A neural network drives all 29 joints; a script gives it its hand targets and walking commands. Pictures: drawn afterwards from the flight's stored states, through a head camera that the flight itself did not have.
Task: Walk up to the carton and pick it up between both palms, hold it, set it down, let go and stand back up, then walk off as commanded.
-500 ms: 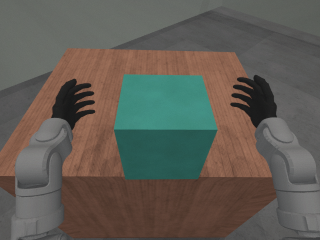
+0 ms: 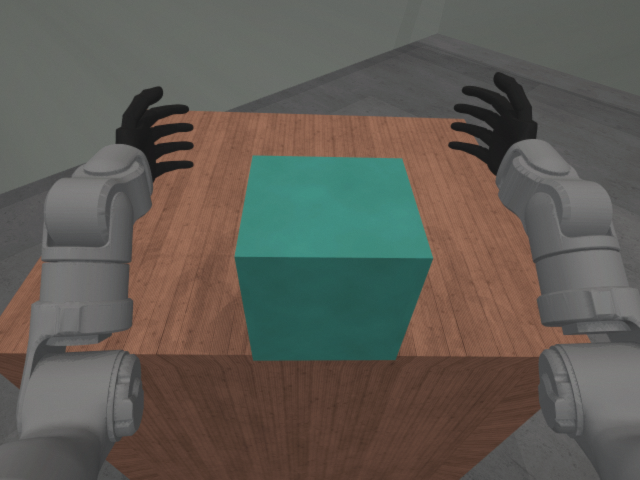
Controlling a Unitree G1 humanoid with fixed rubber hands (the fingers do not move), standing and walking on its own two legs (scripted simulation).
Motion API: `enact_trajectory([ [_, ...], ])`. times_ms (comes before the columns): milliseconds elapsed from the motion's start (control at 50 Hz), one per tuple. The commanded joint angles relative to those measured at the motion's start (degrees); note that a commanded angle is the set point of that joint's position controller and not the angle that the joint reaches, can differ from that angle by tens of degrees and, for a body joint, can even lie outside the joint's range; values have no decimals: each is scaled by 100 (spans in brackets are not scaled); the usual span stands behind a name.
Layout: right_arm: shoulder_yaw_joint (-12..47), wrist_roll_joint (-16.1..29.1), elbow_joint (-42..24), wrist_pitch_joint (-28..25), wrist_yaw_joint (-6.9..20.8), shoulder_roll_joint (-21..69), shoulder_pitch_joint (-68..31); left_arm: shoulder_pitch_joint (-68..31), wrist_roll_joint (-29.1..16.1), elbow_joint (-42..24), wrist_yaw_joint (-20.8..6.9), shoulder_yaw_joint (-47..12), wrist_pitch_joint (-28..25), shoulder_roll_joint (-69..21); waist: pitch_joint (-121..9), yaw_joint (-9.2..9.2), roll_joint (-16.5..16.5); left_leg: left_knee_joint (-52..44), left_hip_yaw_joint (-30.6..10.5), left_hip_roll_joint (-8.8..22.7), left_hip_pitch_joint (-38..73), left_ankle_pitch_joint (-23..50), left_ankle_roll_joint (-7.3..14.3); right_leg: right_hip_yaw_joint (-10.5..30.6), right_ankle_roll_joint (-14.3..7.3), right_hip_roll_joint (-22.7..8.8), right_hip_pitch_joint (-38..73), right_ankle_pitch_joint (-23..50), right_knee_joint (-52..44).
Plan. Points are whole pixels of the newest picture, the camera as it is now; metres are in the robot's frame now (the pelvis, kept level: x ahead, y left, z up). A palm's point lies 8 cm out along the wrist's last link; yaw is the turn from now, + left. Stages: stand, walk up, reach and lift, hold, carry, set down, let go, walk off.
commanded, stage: reach and lift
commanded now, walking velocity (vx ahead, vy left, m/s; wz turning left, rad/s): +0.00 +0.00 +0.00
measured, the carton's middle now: (326, 261) +0.37 +0.02 +0.09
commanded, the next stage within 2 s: none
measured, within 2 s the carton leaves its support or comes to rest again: neither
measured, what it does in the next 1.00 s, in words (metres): stands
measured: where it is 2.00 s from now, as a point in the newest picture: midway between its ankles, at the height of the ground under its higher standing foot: outside the picture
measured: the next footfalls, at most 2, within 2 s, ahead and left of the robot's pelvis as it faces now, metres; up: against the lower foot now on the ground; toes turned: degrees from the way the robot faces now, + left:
none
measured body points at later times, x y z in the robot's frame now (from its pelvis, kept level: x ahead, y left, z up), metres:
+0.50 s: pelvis +0.00 +0.00 +0.00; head -0.02 +0.02 +0.45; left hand +0.40 +0.22 +0.16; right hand +0.41 -0.20 +0.17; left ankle +0.03 +0.15 -0.75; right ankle +0.00 -0.11 -0.75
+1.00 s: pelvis +0.01 +0.00 +0.00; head +0.01 +0.02 +0.45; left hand +0.41 +0.18 +0.14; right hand +0.42 -0.18 +0.13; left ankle +0.03 +0.15 -0.75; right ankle +0.01 -0.11 -0.75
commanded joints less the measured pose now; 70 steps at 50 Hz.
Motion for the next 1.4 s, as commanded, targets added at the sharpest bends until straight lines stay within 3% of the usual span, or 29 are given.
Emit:
enact_trajectory([
  [0,313,530,636,-278,165,-1371,-2533,-2665,12,-72,78,8,-492,878,-2006,-81,608,55,137,-186,330,348,52,-79,128,306,-174,871,-516],
  [140,503,491,1498,-536,140,-1143,-2009,-2038,301,700,-172,-94,-832,474,-1756,-164,582,182,141,-250,601,1256,4,-167,189,320,-28,1768,-590],
  [260,609,394,844,-1031,93,-695,-1691,-1551,414,600,-278,9,-1454,248,-2074,-5,456,347,145,-317,763,1756,76,-152,227,337,15,2010,-559],
  [340,523,260,271,-1387,102,-455,-1770,-1566,380,608,-203,54,-1927,226,-2150,137,385,338,155,-332,689,1417,163,-145,222,340,-206,1444,-591],
  [460,407,56,165,-1717,250,-272,-2027,-1972,127,813,62,-250,-2563,148,-2228,227,391,268,146,-291,512,471,205,-157,83,338,-819,301,-661],
  [500,417,8,438,-1728,306,-240,-1981,-2002,43,1078,125,-367,-2701,73,-2149,227,380,226,144,-274,440,179,218,-157,34,334,-975,20,-686],
  [600,624,-126,1810,-1673,417,-95,-1421,-1557,168,2163,75,-387,-2971,-233,-1597,230,275,67,189,-253,298,-116,242,-101,12,301,-1100,-347,-847],
  [720,697,-143,1802,-1919,352,-37,-1023,-1225,404,1267,16,-264,-3360,-349,-1980,118,508,242,145,-256,788,1148,56,-108,60,356,-769,920,-778],
  [820,786,-133,709,-2248,188,168,-1064,-879,602,599,-43,-182,-3350,-596,-2529,233,522,511,175,-296,1030,2178,17,-110,161,389,-431,1975,-646],
  [920,859,-119,-482,-2473,-37,366,-1359,-781,646,325,-87,-184,-3079,-817,-2632,295,278,539,228,-358,855,2182,100,-82,325,346,-112,2632,-503],
  [940,793,-173,-600,-2488,-90,362,-1467,-875,675,205,-80,-189,-3016,-854,-2649,223,242,527,237,-356,889,2160,105,-112,348,354,-65,2684,-484],
  [1020,765,-290,-67,-2329,-172,437,-1379,-943,871,533,-8,-145,-2688,-1062,-2052,200,244,366,227,-305,930,1566,155,-198,339,404,-418,1747,-628],
  [1080,713,-402,457,-2191,-191,543,-1280,-1027,1038,346,65,-161,-2545,-1245,-1653,92,333,216,224,-264,1022,1244,151,-236,299,399,-631,1128,-760],
  [1200,664,-523,1032,-2067,-200,808,-1343,-1330,1095,178,243,-217,-2733,-1325,-1605,18,387,100,192,-224,940,673,114,-198,240,367,-780,557,-787],
  [1260,556,-623,1076,-2091,-208,886,-1483,-1497,1057,234,343,-286,-2883,-1374,-1775,30,399,112,176,-202,947,519,96,-190,200,363,-857,403,-797],
  [1380,572,-697,543,-2254,-406,1016,-1646,-1495,994,178,440,-323,-2968,-1535,-2175,85,412,323,171,-203,1110,1133,60,-182,243,377,-670,1069,-711],
])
